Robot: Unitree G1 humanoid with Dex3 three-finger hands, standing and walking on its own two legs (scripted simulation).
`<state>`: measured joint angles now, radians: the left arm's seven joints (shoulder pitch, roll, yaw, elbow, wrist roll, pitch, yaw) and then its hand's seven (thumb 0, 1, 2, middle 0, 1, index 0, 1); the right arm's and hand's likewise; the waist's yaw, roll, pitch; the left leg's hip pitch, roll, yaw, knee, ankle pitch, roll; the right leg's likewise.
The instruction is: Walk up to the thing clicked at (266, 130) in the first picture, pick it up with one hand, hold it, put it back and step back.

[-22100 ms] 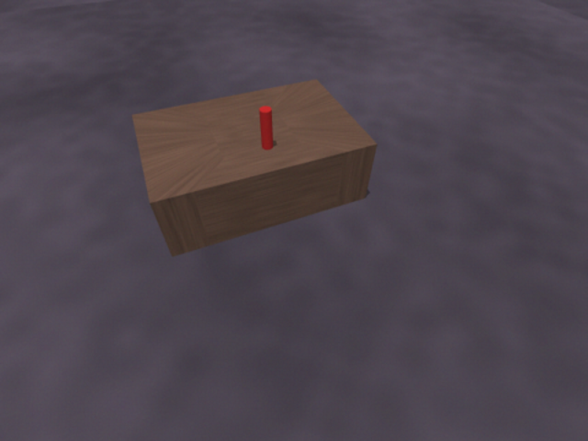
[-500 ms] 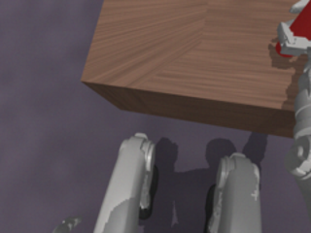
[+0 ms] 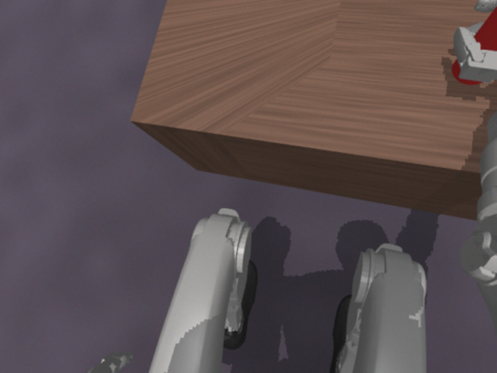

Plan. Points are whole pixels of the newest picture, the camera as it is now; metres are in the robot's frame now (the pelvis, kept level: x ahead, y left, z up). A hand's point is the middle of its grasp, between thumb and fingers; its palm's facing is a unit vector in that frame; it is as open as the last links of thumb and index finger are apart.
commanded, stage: open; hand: right
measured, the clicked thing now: out of the picture +0.58 -0.20 +0.03
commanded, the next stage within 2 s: withdraw in 0.32 s
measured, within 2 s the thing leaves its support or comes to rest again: neither
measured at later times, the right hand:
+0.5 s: hand (488, 36) +0.58 -0.19 +0.01, palm faces +0.14 +0.99 -0.02, open 12.2 cm
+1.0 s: hand out of the picture +0.59 -0.29 +0.14, palm faces +0.22 +0.96 -0.16, open 16.8 cm
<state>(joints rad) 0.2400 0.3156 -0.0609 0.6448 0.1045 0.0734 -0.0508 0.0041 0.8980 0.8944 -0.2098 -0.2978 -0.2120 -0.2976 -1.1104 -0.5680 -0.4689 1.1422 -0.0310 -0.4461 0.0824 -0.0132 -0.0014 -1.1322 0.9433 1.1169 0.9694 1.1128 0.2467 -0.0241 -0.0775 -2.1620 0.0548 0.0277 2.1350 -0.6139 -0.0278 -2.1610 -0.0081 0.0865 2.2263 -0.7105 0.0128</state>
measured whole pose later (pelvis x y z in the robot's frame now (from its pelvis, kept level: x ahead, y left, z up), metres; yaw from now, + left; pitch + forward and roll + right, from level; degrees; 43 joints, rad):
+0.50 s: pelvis +0.00 +0.00 +0.00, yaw +0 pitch +36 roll +5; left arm 0.24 0.31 -0.07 0.63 0.11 0.08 -0.06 0.00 0.89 0.90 -0.21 -0.30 -0.21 -0.30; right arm -1.14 -0.58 -0.46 1.16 -0.04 -0.43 0.08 -0.01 0.17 -0.35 0.59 0.45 0.57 0.45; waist 0.25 -0.02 -0.08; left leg -2.16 0.05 0.03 2.14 -0.60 -0.03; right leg -2.17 -0.01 0.09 2.24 -0.70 0.01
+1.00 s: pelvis +0.00 +0.00 +0.08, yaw +1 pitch +36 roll +5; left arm 0.26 0.32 -0.06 0.62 0.03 0.09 -0.03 0.00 0.87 0.90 -0.21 -0.30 -0.21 -0.30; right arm -1.21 -0.86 -0.50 1.24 -0.11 -0.22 0.20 -0.01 0.41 -0.09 0.11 0.07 0.10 0.08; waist 0.23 -0.03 -0.12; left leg -1.92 0.04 0.04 1.86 -0.57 -0.03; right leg -1.92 -0.04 0.07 1.96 -0.68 0.01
